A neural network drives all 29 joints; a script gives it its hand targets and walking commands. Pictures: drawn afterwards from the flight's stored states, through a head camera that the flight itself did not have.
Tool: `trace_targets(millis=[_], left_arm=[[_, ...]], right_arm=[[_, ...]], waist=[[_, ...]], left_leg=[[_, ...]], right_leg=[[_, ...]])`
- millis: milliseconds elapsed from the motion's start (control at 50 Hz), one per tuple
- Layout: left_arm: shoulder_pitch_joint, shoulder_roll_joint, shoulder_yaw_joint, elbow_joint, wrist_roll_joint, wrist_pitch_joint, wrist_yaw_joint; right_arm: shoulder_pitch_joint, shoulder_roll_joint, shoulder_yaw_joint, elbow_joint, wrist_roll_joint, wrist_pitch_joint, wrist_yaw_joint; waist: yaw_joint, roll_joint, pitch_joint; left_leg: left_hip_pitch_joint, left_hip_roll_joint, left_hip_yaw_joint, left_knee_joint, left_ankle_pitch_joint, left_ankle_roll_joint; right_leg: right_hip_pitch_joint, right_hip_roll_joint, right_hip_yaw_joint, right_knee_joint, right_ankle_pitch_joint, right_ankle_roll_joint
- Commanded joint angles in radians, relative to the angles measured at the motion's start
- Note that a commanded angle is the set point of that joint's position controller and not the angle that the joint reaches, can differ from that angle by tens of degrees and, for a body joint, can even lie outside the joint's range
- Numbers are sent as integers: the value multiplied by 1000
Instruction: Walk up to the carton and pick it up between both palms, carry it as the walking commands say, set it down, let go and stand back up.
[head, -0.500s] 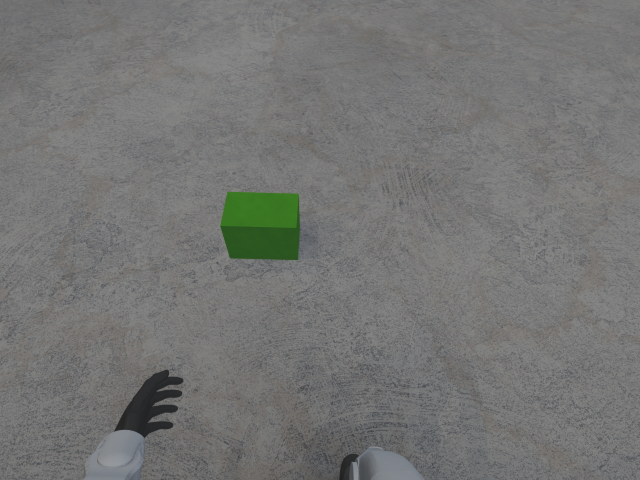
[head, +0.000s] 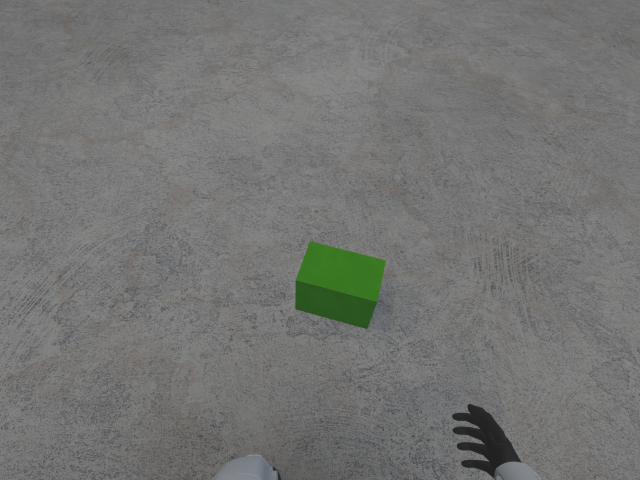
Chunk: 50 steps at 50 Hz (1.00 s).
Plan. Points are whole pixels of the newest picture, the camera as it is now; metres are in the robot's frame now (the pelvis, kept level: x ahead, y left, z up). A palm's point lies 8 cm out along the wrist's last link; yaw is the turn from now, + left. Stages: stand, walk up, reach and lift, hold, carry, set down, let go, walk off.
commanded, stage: walk up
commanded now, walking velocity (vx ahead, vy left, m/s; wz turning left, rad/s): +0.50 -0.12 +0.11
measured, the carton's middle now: (339, 285) +0.75 -0.03 -0.66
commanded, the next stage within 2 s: none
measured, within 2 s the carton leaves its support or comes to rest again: neither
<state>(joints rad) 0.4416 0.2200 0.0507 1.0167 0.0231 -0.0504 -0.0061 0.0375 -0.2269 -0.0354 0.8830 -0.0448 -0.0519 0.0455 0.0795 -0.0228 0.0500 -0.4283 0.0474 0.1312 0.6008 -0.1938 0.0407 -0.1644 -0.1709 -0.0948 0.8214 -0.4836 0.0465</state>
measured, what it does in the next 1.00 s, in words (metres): walks ahead: right foot, then left foot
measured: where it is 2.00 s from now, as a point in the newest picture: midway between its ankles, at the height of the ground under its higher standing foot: (290, 445)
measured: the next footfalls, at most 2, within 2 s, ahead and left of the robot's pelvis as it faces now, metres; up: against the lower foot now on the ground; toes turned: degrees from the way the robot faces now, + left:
right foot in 0.50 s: +0.37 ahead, -0.15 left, +0.00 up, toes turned -8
left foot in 1.00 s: +0.34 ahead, +0.14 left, +0.00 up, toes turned +5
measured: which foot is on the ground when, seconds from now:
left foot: down 0.00-0.50, up 0.52-0.98, down 1.00-1.00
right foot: up 0.00-0.48, down 0.50-1.00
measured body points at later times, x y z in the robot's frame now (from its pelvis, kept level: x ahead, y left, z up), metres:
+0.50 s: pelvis +0.22 -0.04 +0.00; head +0.25 -0.04 +0.45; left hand +0.38 +0.19 -0.13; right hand +0.13 -0.27 -0.15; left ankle +0.08 +0.10 -0.72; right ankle +0.33 -0.14 -0.73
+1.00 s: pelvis +0.28 +0.01 +0.01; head +0.30 +0.02 +0.46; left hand +0.29 +0.28 -0.14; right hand +0.37 -0.24 -0.13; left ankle +0.30 +0.14 -0.72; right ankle +0.33 -0.14 -0.72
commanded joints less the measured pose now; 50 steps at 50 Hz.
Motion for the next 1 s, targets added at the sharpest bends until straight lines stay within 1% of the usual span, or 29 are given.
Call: trace_targets(millis=[0, 40, 80, 180, 280, 360, 380, 420, 440, 460, 480, 500, 520, 540, 560, 580, 620, 660, 680, 700, 720, 780, 820, 840, 860, 920, 940, 960, 980], left_arm=[[-24, 92, 23, -67, 10, -11, 6], [-39, 55, 13, -54, 9, 4, -4], [-30, 49, 15, -39, 14, 31, -16], [-194, 42, 7, -43, 11, 65, -35], [-363, 24, -4, -63, 1, 76, -45], [-445, 9, -9, -80, -11, 70, -42], [-448, 13, -5, -82, -12, 65, -37], [-397, 27, 2, -83, -4, 34, -21], [-322, 49, 17, -58, -3, 20, -9], [-221, 95, 33, -26, 6, 4, 3], [-97, 185, 58, 0, 29, -10, 10], [-20, 267, 62, 5, 20, -2, 15], [1, 227, 54, 24, 6, -9, 7], [-50, 204, 52, 17, -5, -1, 18], [-101, 175, 47, 17, -5, 6, 28], [-176, 127, 29, 5, -3, 6, 31], [-195, 80, 6, 6, -1, -4, 25], [-171, 78, 0, 5, -4, -12, 23], [-167, 84, 1, 2, -5, -12, 25], [-181, 88, -3, -8, -12, -9, 25], [-220, 56, -16, -6, -5, -12, 20], [-184, 90, 1, -10, 8, 7, 24], [-137, 188, 39, -26, 8, 36, 47], [-104, 230, 59, -29, 7, 51, 64], [-99, 229, 65, -36, 9, 58, 72], [-185, 179, 51, -35, 16, 73, 65], [-214, 153, 39, -26, 13, 74, 48], [-193, 116, 30, -2, 5, 79, 40], [-130, 44, 12, 15, 7, 83, 33]], right_arm=[[388, -262, -66, 59, 12, -17, -28], [248, -141, -42, 41, 24, -33, -32], [239, -109, -34, 42, 29, -44, -33], [342, -104, -29, 83, 34, -54, -44], [414, -100, -27, 117, 27, -42, -62], [448, -105, -36, 145, 10, -23, -72], [449, -111, -40, 153, 6, -21, -75], [455, -84, -36, 205, 4, -7, -80], [467, -74, -31, 212, 8, -3, -80], [482, -52, -24, 211, 13, -6, -76], [501, -21, -19, 185, 20, -15, -77], [567, 20, -14, 174, 36, -12, -78], [531, -39, -30, 191, 29, -2, -83], [496, -42, -29, 186, 18, 6, -78], [449, -48, -42, 198, 18, 28, -67], [430, -26, -43, 203, 15, 41, -56], [428, 6, -39, 206, 8, 59, -43], [412, 2, -34, 200, 3, 72, -38], [390, -6, -34, 196, 7, 79, -39], [365, -15, -33, 189, 15, 91, -43], [334, 17, -8, 179, 26, 90, -50], [282, -11, -11, 173, 32, 102, -70], [254, -68, -37, 153, 24, 113, -57], [214, -88, -44, 123, 23, 124, -40], [177, -82, -43, 97, 21, 127, -31], [200, -52, -25, 83, 23, 107, -28], [239, -23, -6, 94, 28, 90, -38], [272, -8, 6, 112, 33, 65, -47], [312, -69, -12, 135, 28, 41, -59]], waist=[[-159, 108, -209], [-76, 122, -60], [-60, 176, -52], [-82, 186, -23], [-117, 188, 49], [-149, 215, 65], [-147, 225, 61], [-106, 284, 17], [-70, 187, -16], [-37, 100, -95], [-5, -82, -184], [1, -280, -299], [-35, -146, -253], [-26, -171, -269], [-45, -55, -162], [-76, -59, -65], [-97, -119, -20], [-97, -154, -28], [-99, -159, -26], [-116, -149, -36], [-129, -226, -70], [-100, -202, -79], [-67, -101, -27], [-45, -95, -21], [-32, -136, -24], [-70, -180, -22], [-97, -200, -45], [-119, -168, -61], [-103, 47, -52]], left_leg=[[578, 441, -647, -336, 11, 101], [374, 290, -402, -334, 202, 52], [322, 238, -280, -348, 330, 32], [358, 245, -168, -346, 550, 29], [384, 242, -114, -353, 612, 27], [410, 247, -85, -328, 615, 41], [406, 250, -82, -320, 609, 44], [371, 159, -40, -244, 477, 30], [324, 139, -49, -137, 447, 20], [263, 105, -48, 1, 326, 9], [93, 58, -45, 240, 12, -22], [-40, -7, -67, 481, -428, -40], [-48, 40, -144, 581, -437, -59], [-100, 45, -153, 642, -403, -47], [-110, 64, -179, 633, -311, -54], [-86, 74, -182, 582, -218, -54], [-22, 62, -156, 522, -126, -56], [-8, 39, -132, 486, -48, -65], [-8, 32, -131, 461, -41, -73], [24, 16, -133, 408, -86, -72], [78, -2, -123, 313, -104, -64], [112, -27, -75, 208, -114, -70], [26, 2, -81, 201, -145, -102], [-53, 25, -113, 230, -173, -118], [-62, 43, -143, 234, -183, -120], [99, 22, -138, 101, -202, -99], [224, -7, -105, -20, -125, -84], [334, -9, -104, -165, 30, -70], [339, 84, -180, -303, 122, -76]], right_leg=[[-525, 28, 129, 474, 37, -48], [-459, -6, 128, 385, 177, -37], [-408, 9, 91, 344, 240, -20], [-456, 38, 53, 246, 339, -1], [-461, 66, 15, 43, 409, 4], [-386, 100, -26, -157, 402, -19], [-347, 108, -33, -187, 379, -26], [-176, 133, -57, -269, 307, -38], [-43, 141, -82, -360, 358, -43], [104, 102, -64, -386, 422, -57], [268, -113, 184, -394, 613, -103], [369, -383, 504, -510, 701, -229], [326, -349, 484, -463, 908, -229], [290, -356, 504, -530, 580, -258], [165, -313, 480, -575, 420, -209], [29, -233, 364, -594, 362, -164], [-91, -173, 215, -597, 413, -123], [-125, -144, 152, -595, 457, -118], [-135, -148, 130, -573, 589, -125], [-125, -131, 88, -519, 869, -135], [-114, -59, 0, -498, 958, -155], [-110, -87, 52, -535, 719, -186], [-99, -213, 183, -573, 495, -192], [-41, -280, 232, -586, 402, -206], [-37, -290, 233, -590, 313, -201], [-159, -216, 167, -581, 204, -159], [-194, -146, 114, -527, 228, -136], [-200, -49, 43, -448, 238, -103], [-193, 19, -16, -312, 180, -64]])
